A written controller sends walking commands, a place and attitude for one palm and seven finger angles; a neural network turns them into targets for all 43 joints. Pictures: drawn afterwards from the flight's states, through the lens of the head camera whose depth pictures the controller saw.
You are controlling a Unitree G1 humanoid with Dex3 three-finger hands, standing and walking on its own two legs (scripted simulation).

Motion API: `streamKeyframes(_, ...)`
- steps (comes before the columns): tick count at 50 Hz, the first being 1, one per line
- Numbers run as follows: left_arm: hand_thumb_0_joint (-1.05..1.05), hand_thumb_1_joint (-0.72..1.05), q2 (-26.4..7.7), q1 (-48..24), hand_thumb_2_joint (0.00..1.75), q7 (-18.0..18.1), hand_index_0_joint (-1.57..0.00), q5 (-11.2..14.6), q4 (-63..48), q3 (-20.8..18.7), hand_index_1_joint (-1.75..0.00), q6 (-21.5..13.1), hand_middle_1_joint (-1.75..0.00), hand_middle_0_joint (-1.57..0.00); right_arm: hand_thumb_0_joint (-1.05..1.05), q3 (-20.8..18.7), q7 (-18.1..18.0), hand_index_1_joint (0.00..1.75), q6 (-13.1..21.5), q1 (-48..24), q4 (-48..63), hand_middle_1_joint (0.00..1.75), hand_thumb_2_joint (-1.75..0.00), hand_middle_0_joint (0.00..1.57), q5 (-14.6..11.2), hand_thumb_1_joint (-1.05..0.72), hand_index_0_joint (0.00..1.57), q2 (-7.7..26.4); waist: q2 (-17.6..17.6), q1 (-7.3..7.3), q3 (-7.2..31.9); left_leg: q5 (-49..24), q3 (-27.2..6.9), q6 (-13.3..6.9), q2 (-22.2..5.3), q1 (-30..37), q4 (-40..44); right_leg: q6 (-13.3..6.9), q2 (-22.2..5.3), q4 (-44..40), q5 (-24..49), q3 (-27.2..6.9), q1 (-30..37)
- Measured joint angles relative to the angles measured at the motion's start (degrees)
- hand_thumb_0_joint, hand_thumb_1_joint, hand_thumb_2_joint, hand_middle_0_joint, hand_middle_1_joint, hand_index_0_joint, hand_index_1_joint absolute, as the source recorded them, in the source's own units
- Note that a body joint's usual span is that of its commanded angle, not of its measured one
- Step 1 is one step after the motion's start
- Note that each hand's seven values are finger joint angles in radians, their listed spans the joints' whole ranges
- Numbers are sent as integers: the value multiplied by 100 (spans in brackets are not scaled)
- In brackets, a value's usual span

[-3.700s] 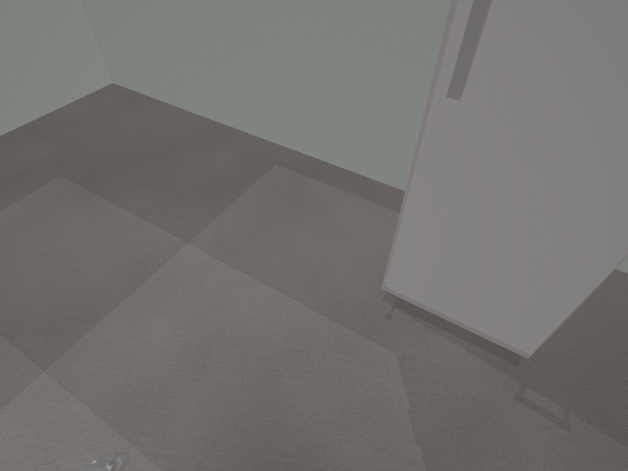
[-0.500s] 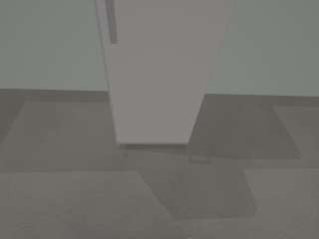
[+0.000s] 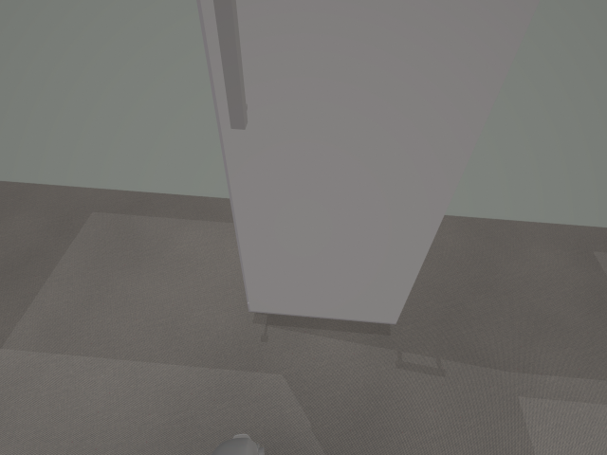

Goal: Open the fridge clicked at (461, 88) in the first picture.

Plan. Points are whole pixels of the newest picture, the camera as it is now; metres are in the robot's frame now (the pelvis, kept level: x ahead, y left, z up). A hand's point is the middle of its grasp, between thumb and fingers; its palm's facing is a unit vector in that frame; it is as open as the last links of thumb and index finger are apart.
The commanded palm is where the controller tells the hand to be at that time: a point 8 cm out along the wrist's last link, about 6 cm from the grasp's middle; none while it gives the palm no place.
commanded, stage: take the last steps up to it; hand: left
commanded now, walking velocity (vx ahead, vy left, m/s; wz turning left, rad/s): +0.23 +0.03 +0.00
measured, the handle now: (233, 46) +0.66 +0.16 +0.23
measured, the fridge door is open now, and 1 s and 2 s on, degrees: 0 0 0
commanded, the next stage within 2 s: come to a stop and stand still in 0.16 s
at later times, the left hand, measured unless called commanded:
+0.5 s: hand (170, 425) +0.20 +0.23 -0.17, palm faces +0.03 -0.98 -0.19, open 7.3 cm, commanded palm none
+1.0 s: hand (167, 451) +0.16 +0.22 -0.17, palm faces +0.08 -0.98 -0.20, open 7.3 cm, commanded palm none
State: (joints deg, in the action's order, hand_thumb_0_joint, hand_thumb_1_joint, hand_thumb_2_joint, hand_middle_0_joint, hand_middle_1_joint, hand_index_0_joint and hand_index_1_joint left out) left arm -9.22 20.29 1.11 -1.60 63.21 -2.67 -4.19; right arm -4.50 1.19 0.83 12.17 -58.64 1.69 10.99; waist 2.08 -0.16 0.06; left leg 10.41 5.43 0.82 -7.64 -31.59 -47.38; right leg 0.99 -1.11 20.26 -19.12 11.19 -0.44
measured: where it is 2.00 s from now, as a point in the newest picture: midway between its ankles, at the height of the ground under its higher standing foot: outside the picture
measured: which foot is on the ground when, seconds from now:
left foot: up 0.00-0.08, down 0.10-0.64, up 0.66-1.00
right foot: down 0.00-0.10, up 0.12-0.60, down 0.62-1.00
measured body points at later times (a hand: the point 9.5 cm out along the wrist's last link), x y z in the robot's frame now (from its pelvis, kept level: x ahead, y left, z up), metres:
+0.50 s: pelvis +0.15 +0.05 +0.00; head +0.16 +0.06 +0.45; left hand +0.20 +0.28 -0.16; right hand +0.14 -0.17 -0.15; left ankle +0.14 +0.11 -0.73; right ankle +0.19 -0.09 -0.70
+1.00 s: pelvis +0.10 +0.04 +0.00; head +0.11 +0.04 +0.45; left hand +0.16 +0.27 -0.16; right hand +0.16 -0.21 -0.15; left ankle +0.07 +0.17 -0.73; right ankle +0.17 -0.09 -0.73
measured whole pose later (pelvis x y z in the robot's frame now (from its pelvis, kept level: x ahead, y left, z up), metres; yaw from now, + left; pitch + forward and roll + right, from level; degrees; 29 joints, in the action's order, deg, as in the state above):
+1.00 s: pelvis +0.10 +0.04 +0.00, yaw +0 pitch -1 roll -1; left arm -8.9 11.7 1.7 -1.5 58.2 -3.0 0.8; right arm -3.4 -0.7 -1.5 12.5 -59.2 1.0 10.9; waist 0.3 -1.9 -1.5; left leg 21.8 1.3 1.6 -2.3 -11.4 -33.4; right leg -0.1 -3.0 29.7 -10.0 5.4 -18.7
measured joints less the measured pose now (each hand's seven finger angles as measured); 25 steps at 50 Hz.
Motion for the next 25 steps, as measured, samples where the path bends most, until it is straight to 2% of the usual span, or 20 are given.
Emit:
streamKeyframes(3, -1, 93, 2, 268, 90, -17, -20, -22, 139, 14, -29, 47, -30, -20, 1, 40, 49, 30, 67, -257, 144, 30, -90, 19, -3, -93, 19, 32, -133, -160, -106, 130, 99, -105, 118, 301, 712, 164, -100, 168, -319, -8, 183)
streamKeyframes(5, -1, 92, -16, 422, 90, -30, -20, -3, 225, 13, -29, 96, -30, -20, 1, 83, 36, 30, 170, -372, 217, 30, -90, 19, 23, -93, 20, 10, -319, -207, -212, 60, 212, -243, 303, 610, 1079, 231, -315, 773, -721, -68, 108)
streamKeyframes(6, 0, 92, -23, 418, 90, -41, -20, 26, 274, 8, -29, 155, -30, -20, 1, 106, 15, 30, 231, -426, 245, 30, -90, 19, 46, -93, 20, -18, -418, -222, -289, 180, 277, -358, 376, 617, 915, 137, -436, 1496, -837, -184, -151)
streamKeyframes(8, 0, 92, -7, 362, 90, -56, -20, 57, 306, 19, -29, 263, -30, -20, 0, 177, -48, 30, 298, -460, 277, 30, -90, 19, 25, -92, 20, -58, -448, -251, -393, 445, 369, -509, 401, 746, 773, -38, -344, 3303, -1078, -612, -903)
streamKeyframes(9, 0, 92, -1, 315, 90, -62, -20, 64, 309, 18, -29, 293, -30, -20, 0, 202, -86, 30, 305, -442, 257, 30, -90, 20, 4, -92, 20, -92, -446, -247, -409, 485, 414, -531, 419, 890, 877, -96, -299, 4012, -995, -721, -1262)
streamKeyframes(11, 1, 91, -7, 177, 90, -90, -20, 53, 270, -3, -29, 301, -30, -20, 0, 249, -149, 30, 315, -346, 181, 30, -90, 20, -18, -92, 20, -183, -457, -224, -414, 419, 495, -542, 497, 1221, 1256, -128, -302, 4770, -602, -781, -1869)
streamKeyframes(14, 1, 91, -11, -70, 90, -90, -20, 30, 98, -28, -29, 303, -30, -20, -1, 205, -282, 30, 359, -123, 41, 30, -90, 20, -81, -94, 20, -261, -463, -180, -365, 262, 567, -591, 645, 1664, 1867, -66, -369, 4778, -139, -796, -2495)
streamKeyframes(17, 1, 91, 1, -330, 90, -30, -20, 34, -64, -30, -29, 341, -30, -20, -1, 238, -318, 30, 318, 99, -150, 30, -90, 20, -79, -96, 20, -236, -454, -121, -283, 177, 572, -610, 765, 1986, 2276, 29, -390, 4214, 211, -842, -2765)
streamKeyframes(20, 1, 92, -4, -572, 90, 67, -20, 31, -185, -27, -29, 429, -30, -20, -1, 301, -334, 30, 191, 275, -336, 30, -90, 20, -65, -95, 20, -316, -463, -71, -241, 223, 532, -594, 817, 2178, 2385, 92, -347, 3435, 363, -885, -2689)
streamKeyframes(25, 1, 93, -81, -848, 90, 98, -20, 28, -318, -46, -29, 614, -30, -20, 0, 285, -356, 30, -25, 376, -452, 30, -90, 20, -41, -93, 20, -509, -402, 48, -321, 475, 519, -517, 762, 2266, 2138, 61, -225, 2608, 67, -825, -2302)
